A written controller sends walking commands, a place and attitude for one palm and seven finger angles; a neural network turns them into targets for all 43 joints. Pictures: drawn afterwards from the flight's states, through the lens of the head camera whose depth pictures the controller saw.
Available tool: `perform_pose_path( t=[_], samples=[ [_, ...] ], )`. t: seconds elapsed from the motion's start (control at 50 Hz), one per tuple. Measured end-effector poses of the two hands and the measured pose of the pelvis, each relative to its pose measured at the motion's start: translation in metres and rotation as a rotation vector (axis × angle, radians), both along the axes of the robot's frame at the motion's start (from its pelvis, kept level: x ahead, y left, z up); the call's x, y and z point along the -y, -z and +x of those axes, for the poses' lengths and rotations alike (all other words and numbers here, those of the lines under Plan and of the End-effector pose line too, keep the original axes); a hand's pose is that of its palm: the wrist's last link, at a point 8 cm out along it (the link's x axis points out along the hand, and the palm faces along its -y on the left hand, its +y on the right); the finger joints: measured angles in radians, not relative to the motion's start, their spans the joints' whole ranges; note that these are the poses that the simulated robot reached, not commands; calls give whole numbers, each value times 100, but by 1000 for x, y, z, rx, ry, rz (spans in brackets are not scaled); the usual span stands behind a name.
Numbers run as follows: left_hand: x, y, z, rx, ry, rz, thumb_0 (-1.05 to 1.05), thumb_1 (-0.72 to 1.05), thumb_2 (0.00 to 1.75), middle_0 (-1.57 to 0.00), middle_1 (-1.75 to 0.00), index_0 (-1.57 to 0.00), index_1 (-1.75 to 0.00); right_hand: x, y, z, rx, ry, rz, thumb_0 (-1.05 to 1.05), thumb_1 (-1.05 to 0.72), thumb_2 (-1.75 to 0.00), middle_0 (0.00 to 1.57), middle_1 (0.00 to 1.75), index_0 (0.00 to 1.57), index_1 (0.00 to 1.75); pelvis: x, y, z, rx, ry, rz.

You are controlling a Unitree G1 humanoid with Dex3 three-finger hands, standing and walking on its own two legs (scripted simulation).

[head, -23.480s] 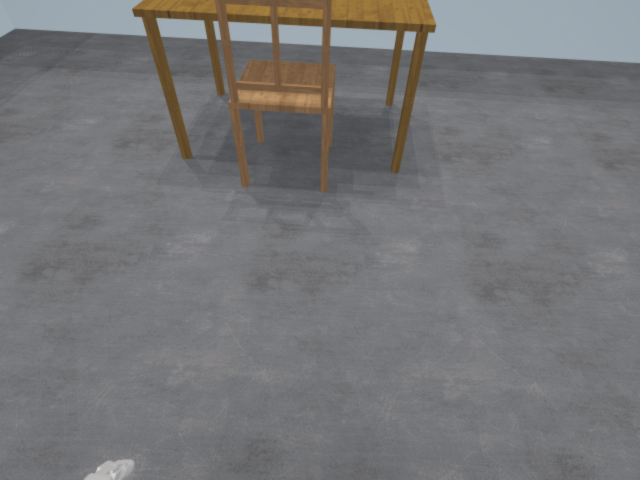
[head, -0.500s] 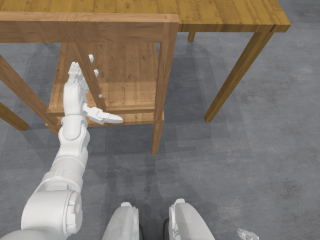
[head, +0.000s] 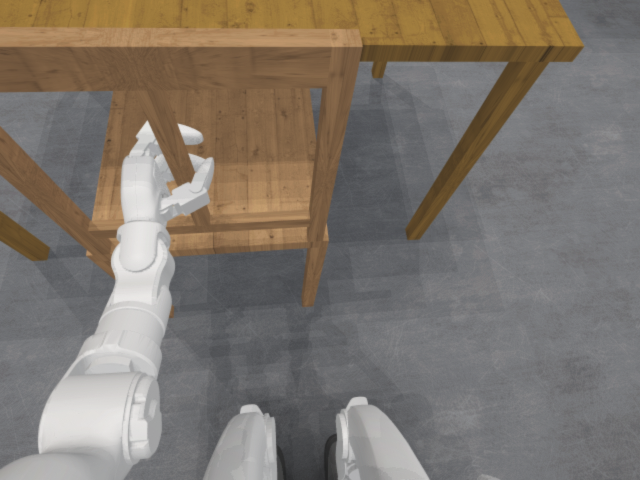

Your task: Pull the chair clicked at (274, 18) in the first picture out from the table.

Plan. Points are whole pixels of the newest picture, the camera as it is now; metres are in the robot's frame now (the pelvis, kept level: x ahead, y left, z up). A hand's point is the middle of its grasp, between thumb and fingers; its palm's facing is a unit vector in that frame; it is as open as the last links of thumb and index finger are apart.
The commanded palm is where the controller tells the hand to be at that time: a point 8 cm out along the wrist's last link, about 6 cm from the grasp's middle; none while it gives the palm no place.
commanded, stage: hook a spindle and tug to test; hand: left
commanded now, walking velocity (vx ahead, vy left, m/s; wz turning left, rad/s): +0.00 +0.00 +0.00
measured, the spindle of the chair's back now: (182, 168) +0.50 +0.16 +0.02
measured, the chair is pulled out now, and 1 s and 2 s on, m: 0.00 0.07 0.22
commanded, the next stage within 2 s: step backward, pulling the chair out in 0.66 s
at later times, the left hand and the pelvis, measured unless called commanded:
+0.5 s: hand (193, 214) +0.43 +0.13 +0.03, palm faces +0.04 -1.00 -0.01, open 5.4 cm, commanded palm +0.40 +0.18 +0.02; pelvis +0.01 +0.00 +0.01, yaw +0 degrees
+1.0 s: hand (192, 229) +0.40 +0.13 +0.04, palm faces +0.07 -0.99 -0.10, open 5.5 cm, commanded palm +0.39 +0.18 +0.03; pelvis +0.01 +0.00 +0.08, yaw +1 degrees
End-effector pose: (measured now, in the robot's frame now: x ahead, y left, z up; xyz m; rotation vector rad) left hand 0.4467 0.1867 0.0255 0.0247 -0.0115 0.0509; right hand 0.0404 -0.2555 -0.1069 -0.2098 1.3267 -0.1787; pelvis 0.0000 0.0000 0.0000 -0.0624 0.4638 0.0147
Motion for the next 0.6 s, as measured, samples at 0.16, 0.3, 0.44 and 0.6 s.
perform_pose_path(
  t=[0.16, 0.3, 0.44, 0.6],
  samples=[
    [1, 0, -3, -13, 1, -23, 1, 71, 81, -43, -142, -42, -143, -3, -7, 10, 31, 13, 9, 1, -91, -90, 20, 29, 20, 30, -1, -5, 6, 3, 13, 4],
    [-1, 0, -16, -12, 10, -18, 1, 72, 80, -42, -143, -41, -145, -6, -10, 25, 67, 5, 24, 1, -91, -90, 20, 29, 20, 30, -2, -9, 11, 10, 18, 5],
    [-1, 0, -35, -9, 12, -16, 1, 72, 80, -42, -143, -41, -145, -10, -10, 43, 99, -21, 36, 1, -91, -90, 20, 29, 20, 30, -4, -11, 14, 19, 11, 4],
    [1, 0, -52, -2, 12, -12, 0, 71, 81, -43, -143, -41, -145, -11, -7, 61, 142, -60, 35, 1, -91, -90, 20, 29, 20, 30, -3, -8, 10, 32, -4, 3]
  ],
)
